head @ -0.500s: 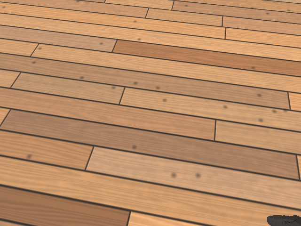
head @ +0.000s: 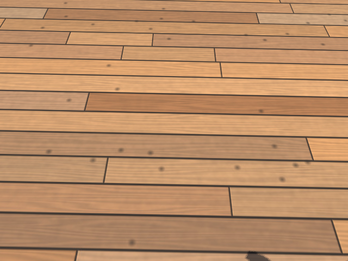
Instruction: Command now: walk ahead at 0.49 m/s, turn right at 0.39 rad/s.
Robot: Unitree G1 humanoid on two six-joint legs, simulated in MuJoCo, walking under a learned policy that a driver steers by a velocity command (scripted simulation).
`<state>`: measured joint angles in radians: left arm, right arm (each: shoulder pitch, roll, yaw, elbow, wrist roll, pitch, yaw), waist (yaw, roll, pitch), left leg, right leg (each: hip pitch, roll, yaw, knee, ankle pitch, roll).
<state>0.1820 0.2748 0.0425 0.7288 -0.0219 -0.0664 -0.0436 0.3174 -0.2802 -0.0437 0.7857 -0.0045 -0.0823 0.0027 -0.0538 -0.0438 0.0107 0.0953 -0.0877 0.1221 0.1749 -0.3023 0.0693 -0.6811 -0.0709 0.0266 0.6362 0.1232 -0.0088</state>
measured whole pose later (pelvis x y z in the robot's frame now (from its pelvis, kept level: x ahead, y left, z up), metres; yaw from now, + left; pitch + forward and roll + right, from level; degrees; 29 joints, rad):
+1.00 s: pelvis +0.56 -0.07 +0.00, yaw -24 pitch +2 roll +2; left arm 0.06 0.25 0.03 0.63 -0.02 -0.07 -0.03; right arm 0.41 -0.29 -0.05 0.84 0.02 -0.07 0.01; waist -0.12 -0.03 0.02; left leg 0.00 -0.02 0.02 0.26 -0.29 0.01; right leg -0.57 -0.05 0.02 0.57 -0.05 -0.01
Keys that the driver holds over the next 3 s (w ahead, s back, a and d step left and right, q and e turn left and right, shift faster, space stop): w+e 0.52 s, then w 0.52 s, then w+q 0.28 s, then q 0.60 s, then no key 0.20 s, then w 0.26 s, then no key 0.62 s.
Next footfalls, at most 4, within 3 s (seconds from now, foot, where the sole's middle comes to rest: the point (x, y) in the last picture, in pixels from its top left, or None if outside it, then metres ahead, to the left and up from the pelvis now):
0.12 right None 0.25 -0.11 -0.77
0.56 left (154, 244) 0.55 0.06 -0.77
1.08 right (235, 207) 0.70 -0.27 -0.77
1.58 left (195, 148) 1.01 -0.14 -0.77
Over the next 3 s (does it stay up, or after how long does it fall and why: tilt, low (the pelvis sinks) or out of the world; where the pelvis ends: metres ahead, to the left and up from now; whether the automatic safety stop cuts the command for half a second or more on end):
stays up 1.05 -0.23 0.00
